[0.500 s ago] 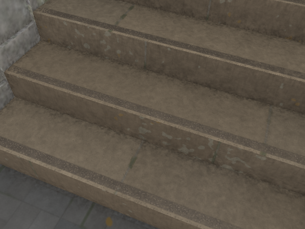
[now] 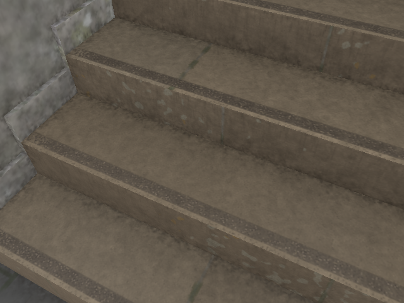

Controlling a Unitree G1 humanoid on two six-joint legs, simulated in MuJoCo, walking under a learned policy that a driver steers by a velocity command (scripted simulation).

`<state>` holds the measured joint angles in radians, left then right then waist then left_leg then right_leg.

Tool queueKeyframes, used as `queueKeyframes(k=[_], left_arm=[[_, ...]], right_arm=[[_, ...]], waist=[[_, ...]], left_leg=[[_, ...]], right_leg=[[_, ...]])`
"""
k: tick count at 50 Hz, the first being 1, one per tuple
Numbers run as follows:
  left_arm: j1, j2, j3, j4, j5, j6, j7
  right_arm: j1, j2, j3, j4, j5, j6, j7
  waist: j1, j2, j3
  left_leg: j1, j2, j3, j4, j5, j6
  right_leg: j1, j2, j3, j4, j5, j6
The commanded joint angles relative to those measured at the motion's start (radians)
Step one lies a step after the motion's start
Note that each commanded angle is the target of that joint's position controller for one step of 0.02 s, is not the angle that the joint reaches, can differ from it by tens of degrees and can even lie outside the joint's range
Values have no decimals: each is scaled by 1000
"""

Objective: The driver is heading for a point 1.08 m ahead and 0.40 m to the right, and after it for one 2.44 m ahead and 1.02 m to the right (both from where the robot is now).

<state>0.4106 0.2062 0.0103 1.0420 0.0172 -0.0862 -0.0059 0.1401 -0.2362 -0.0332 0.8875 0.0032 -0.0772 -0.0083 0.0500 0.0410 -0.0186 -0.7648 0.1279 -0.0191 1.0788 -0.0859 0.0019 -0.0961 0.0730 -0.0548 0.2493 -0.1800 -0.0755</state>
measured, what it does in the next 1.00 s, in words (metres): climbs, turning right: left foot, then right foot 0.16 m higher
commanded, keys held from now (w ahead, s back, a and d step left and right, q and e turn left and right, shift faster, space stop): w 0.02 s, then no key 0.14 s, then e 0.84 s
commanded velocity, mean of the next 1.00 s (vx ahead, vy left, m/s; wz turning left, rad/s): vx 0.13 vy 0.00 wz -0.36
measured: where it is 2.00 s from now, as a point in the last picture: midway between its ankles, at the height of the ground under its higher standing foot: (300, 278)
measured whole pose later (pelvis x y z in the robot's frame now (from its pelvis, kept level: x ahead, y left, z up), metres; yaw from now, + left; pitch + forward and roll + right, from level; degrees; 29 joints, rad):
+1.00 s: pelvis +0.24 -0.02 +0.13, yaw -25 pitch +3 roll +3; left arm 0.31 0.18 -0.02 0.68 0.00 0.03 0.06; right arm 0.11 -0.17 0.03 0.57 -0.02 0.02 -0.04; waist 0.03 0.05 0.02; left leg -0.85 -0.01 -0.09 1.60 -0.13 -0.05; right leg -0.50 0.10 0.09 0.76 -0.30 -0.09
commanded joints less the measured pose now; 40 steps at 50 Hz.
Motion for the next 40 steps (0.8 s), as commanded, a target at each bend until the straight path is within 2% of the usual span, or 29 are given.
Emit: queueKeyframes(k=[1,5,7,8,9,10,11,12,13,14,15,16,18,21,23,25,26,27,28,29,30,33,34,35,36,37,38,39,40], left_arm=[[19,138,20,-54,4,9,14],[61,129,10,-35,-5,43,37],[36,134,6,-50,-9,55,46],[84,119,-2,-38,-18,67,45],[78,131,-1,-35,-14,69,41],[33,164,9,-52,-30,61,36],[-21,133,3,-81,-3,36,23],[54,-17,-30,-79,16,-5,15],[76,6,-14,-56,-26,-25,-2],[10,38,6,-94,-64,-16,-1],[-88,28,11,-129,-80,14,14],[-148,11,16,-160,-84,58,38],[-181,-48,-2,-232,-70,118,57],[-287,-105,-40,-373,-58,125,63],[-319,-84,-49,-451,-40,111,55],[-375,-49,-52,-512,-20,96,47],[-415,-70,-62,-559,-11,90,46],[-412,-84,-85,-575,-5,94,39],[-490,-80,-90,-599,-11,95,34],[-525,-69,-81,-611,-24,93,28],[-421,-60,-73,-560,-19,95,17],[-291,39,-27,-538,-35,80,4],[-221,123,9,-519,-31,81,2],[-111,307,64,-502,12,91,19],[-153,311,59,-515,88,85,45],[-200,245,36,-505,67,71,46],[-245,163,18,-473,16,65,31],[-276,107,10,-449,-13,66,21],[-303,61,2,-427,-18,72,15]], right_arm=[[45,13,14,-12,9,12,11],[-106,21,26,-73,2,3,26],[-37,-8,17,-56,2,-11,33],[-62,-15,11,-62,-5,-17,30],[44,-47,-10,-24,-5,-36,34],[180,-61,-25,26,-7,-36,25],[333,-140,-44,91,-9,-29,5],[417,-206,-40,103,-46,-3,-12],[447,-170,-29,81,-88,21,-27],[367,-154,-34,64,-84,40,-33],[266,-95,-22,59,-57,59,-33],[191,-38,-3,53,-31,73,-30],[127,-11,12,69,-15,80,-20],[170,-16,23,79,-28,89,-43],[151,-30,30,52,-45,100,-59],[138,-83,21,9,-49,117,-81],[156,-139,7,2,-49,125,-103],[126,-192,-17,-13,-20,142,-116],[184,-201,-29,-22,-6,153,-124],[210,-231,-43,-31,8,150,-122],[195,-246,-49,-40,7,148,-109],[193,-249,-54,-74,11,150,-85],[174,-209,-45,-114,-10,142,-78],[97,-95,-8,-192,-58,121,-47],[64,-91,-19,-155,-40,85,3],[18,-56,-8,-192,-11,75,30],[-46,-25,5,-235,-2,77,24],[-24,-12,15,-243,-9,81,2],[26,-12,19,-248,-21,91,-10]], waist=[[-31,-114,41],[-6,-121,92],[-45,-128,20],[-37,-133,-10],[-93,-128,-52],[-154,-162,-72],[-195,-66,-104],[-159,218,-252],[-175,110,-364],[-145,93,-307],[-123,62,-187],[-92,61,-79],[-40,31,47],[-39,61,86],[1,41,80],[3,67,38],[10,112,-10],[33,106,-39],[-18,89,-47],[-34,90,-59],[-21,64,-112],[27,149,-222],[53,40,-259],[87,-442,-348],[81,-304,-390],[51,-214,-287],[7,-143,-92],[-46,-80,29],[-92,-82,39]], left_leg=[[29,-12,47,-39,52,-19],[-13,-48,80,-152,-52,8],[181,-102,98,-310,-34,39],[233,-186,207,-387,-107,30],[425,-176,149,-551,144,52],[582,-167,106,-822,337,65],[935,-17,-14,-790,834,90],[1243,299,-270,-558,1591,236],[1156,380,-274,-568,1545,315],[1086,363,-228,-629,1138,332],[968,310,-187,-704,720,290],[819,283,-155,-775,410,230],[559,219,-45,-859,70,154],[580,231,-10,-871,-7,123],[513,183,78,-858,87,121],[460,108,163,-876,93,140],[520,150,127,-899,223,166],[569,116,170,-934,203,162],[585,131,153,-961,219,176],[664,200,124,-956,402,186],[702,226,178,-902,686,208],[858,173,222,-574,1360,170],[636,96,208,-309,1205,112],[187,-168,147,143,-46,27],[65,-236,-146,638,-326,9],[-34,-202,-188,784,-293,23],[-120,-175,-140,789,-272,30],[-137,-141,-108,711,-213,25],[-84,-139,-83,779,-191,25]], right_leg=[[-62,-290,167,-88,249,-176],[72,-328,158,-11,549,-135],[95,-289,102,95,860,-85],[145,-220,84,187,1035,-73],[124,-206,101,329,1088,-41],[76,-169,115,451,933,-12],[-240,-106,107,694,459,33],[-577,38,99,1159,-476,95],[-619,21,245,1455,-474,103],[-737,-3,185,1622,-461,97],[-857,-43,114,1734,-489,99],[-906,-65,90,1875,-519,97],[-894,-70,85,1973,-470,83],[-1119,-65,132,2132,-365,61],[-1111,-85,127,1994,-250,80],[-1015,-109,33,1722,-126,135],[-1012,-145,56,1722,-196,154],[-946,-181,7,1439,-286,149],[-864,-172,-45,1296,-351,139],[-831,-182,-27,1224,-383,121],[-731,-128,-137,1246,-428,93],[-530,5,-68,876,-405,-36],[-331,-44,214,714,-252,-121],[-73,-322,898,315,-86,-327],[-85,-402,1109,120,-41,-346],[-195,-379,990,162,-110,-264],[-318,-306,811,236,-189,-184],[-418,-245,619,300,-225,-115],[-491,-195,537,316,-259,-87]])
